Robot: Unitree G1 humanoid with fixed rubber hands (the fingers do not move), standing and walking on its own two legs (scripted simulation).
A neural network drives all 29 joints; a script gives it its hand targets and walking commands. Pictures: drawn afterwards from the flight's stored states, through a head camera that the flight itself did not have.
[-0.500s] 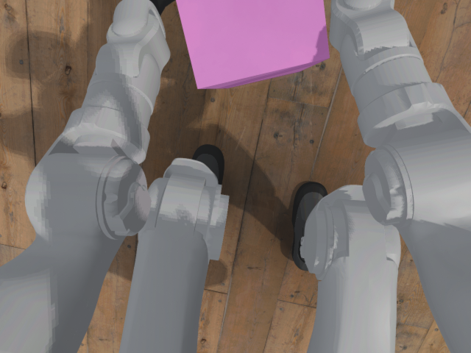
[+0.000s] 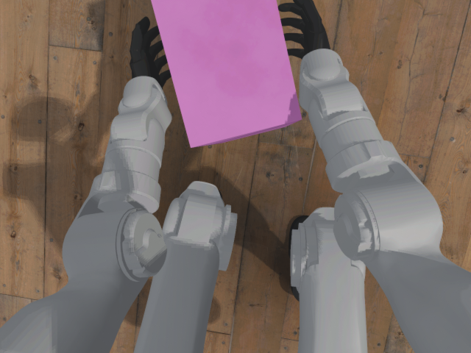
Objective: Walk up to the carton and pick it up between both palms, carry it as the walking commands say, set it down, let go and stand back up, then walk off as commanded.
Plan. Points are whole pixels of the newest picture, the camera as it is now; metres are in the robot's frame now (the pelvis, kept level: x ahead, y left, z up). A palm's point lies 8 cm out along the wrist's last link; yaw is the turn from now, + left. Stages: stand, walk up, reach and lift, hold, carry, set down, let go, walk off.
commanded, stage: reach and lift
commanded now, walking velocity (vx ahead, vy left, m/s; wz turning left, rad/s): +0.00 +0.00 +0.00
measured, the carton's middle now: (229, 50) +0.53 +0.11 -0.24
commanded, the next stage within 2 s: none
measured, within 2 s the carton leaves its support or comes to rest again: neither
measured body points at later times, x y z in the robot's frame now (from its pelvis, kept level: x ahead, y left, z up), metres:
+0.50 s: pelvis +0.00 -0.01 +0.03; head +0.39 +0.04 +0.23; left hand +0.49 +0.24 -0.18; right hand +0.55 +0.01 -0.18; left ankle +0.13 +0.15 -0.36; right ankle +0.10 -0.12 -0.36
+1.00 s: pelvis -0.01 +0.00 +0.06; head +0.32 +0.04 +0.36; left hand +0.47 +0.23 -0.08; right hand +0.54 +0.00 -0.08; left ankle +0.13 +0.15 -0.36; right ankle +0.10 -0.12 -0.36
